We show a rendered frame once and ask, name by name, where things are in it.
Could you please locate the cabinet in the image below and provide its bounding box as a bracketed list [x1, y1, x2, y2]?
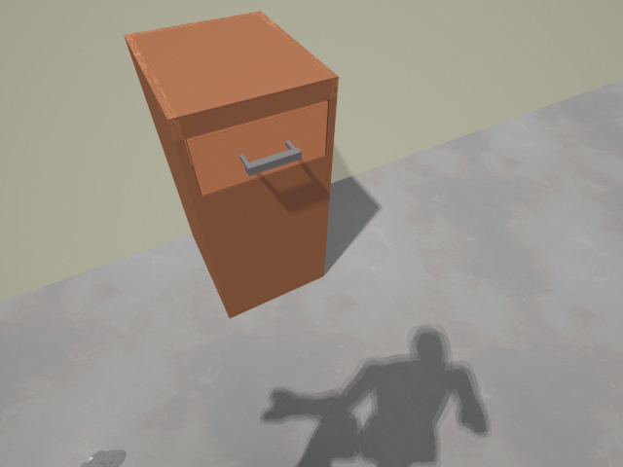
[124, 12, 339, 318]

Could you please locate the drawer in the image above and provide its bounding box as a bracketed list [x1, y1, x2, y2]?
[184, 100, 328, 196]

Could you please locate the handle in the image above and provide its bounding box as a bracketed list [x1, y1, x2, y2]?
[239, 140, 302, 176]

